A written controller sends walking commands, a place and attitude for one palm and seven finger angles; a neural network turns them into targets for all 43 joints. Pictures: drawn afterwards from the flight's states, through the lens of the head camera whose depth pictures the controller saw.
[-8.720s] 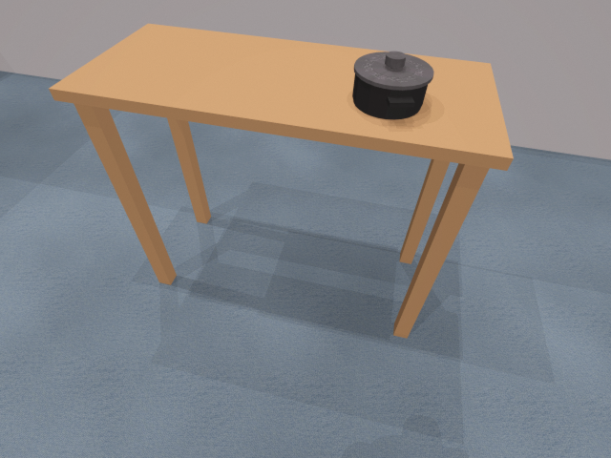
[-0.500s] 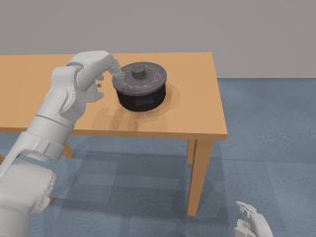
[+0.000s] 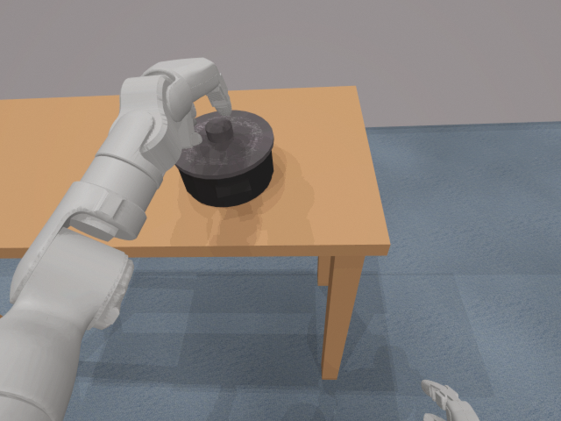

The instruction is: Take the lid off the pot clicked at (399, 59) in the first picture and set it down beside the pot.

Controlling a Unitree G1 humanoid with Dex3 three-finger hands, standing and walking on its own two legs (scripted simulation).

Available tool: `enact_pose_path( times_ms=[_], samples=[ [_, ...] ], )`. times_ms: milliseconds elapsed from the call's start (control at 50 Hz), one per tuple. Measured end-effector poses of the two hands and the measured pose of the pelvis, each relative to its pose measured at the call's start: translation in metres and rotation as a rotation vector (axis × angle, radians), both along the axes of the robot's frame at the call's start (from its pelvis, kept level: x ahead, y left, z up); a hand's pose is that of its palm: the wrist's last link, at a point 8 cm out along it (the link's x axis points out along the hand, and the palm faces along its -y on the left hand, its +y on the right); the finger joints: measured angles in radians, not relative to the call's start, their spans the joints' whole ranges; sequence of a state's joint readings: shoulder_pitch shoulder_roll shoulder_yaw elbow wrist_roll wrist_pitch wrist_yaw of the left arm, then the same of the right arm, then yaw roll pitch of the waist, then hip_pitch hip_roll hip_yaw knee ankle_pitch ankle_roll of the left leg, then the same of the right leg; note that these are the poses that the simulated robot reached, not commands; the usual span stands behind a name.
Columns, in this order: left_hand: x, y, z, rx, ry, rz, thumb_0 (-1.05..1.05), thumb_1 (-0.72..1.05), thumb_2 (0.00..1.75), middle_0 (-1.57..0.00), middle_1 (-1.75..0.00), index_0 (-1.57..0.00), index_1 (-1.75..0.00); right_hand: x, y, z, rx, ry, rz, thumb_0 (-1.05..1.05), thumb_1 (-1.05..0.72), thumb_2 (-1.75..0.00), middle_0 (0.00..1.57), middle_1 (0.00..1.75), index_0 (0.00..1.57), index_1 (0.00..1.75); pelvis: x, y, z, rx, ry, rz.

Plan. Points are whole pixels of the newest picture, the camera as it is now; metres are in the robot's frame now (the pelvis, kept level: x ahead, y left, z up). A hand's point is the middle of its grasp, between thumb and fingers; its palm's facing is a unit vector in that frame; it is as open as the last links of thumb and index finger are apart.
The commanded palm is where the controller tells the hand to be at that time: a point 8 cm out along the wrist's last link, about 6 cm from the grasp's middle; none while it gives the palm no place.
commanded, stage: move the open hand above the knob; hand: left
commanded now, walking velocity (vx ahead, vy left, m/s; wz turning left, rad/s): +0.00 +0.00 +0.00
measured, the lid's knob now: (219, 130) +0.51 +0.12 +0.15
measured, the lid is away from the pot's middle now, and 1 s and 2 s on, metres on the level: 0.00 0.00 0.00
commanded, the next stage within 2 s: none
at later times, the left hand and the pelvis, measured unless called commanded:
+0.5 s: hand (204, 104) +0.49 +0.12 +0.21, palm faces -0.27 -0.09 -0.96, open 9.9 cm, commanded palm +0.47 +0.13 +0.29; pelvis +0.01 +0.01 +0.00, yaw -3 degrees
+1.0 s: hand (207, 105) +0.48 +0.11 +0.22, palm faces -0.27 -0.07 -0.96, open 9.9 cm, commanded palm +0.47 +0.12 +0.29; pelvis +0.00 +0.01 +0.00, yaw -1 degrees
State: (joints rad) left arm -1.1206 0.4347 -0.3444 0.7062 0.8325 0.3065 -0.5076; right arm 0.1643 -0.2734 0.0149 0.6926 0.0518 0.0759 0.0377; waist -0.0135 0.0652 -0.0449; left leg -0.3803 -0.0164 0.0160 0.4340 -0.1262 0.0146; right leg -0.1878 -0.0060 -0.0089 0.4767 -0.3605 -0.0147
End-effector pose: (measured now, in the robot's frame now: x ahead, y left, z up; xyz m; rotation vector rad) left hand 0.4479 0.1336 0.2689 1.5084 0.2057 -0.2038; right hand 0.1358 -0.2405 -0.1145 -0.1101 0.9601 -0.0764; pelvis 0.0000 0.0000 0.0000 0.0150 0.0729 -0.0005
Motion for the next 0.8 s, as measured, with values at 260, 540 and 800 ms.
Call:
enact_pose_path(
  times_ms=[260, 540, 800],
  samples=[
    [0.039, -0.018, 0.004, -0.031, 0.028, -0.010, 0.00, -0.33, 1.60, -0.88, -0.08, -0.88, -0.08, -0.074, -0.022, -0.012, -0.041, 0.175, -0.138, 0.01, -0.91, -0.90, 0.20, 0.30, 0.20, 0.30, 0.006, 0.002, 0.000, 0.001, 0.038, -0.030],
    [0.038, -0.003, 0.003, -0.044, 0.010, 0.007, 0.00, -0.33, 1.60, -0.88, -0.08, -0.88, -0.08, -0.096, -0.017, -0.014, -0.023, 0.201, -0.196, 0.01, -0.91, -0.90, 0.20, 0.30, 0.20, 0.30, 0.009, 0.008, -0.001, -0.001, 0.034, -0.049],
    [0.019, -0.003, 0.006, -0.015, 0.011, -0.002, 0.00, -0.33, 1.60, -0.88, -0.08, -0.88, -0.08, -0.044, -0.001, -0.007, -0.018, 0.075, -0.093, 0.01, -0.91, -0.90, 0.20, 0.30, 0.20, 0.30, -0.002, 0.014, -0.002, -0.005, 0.023, -0.015]
  ],
)
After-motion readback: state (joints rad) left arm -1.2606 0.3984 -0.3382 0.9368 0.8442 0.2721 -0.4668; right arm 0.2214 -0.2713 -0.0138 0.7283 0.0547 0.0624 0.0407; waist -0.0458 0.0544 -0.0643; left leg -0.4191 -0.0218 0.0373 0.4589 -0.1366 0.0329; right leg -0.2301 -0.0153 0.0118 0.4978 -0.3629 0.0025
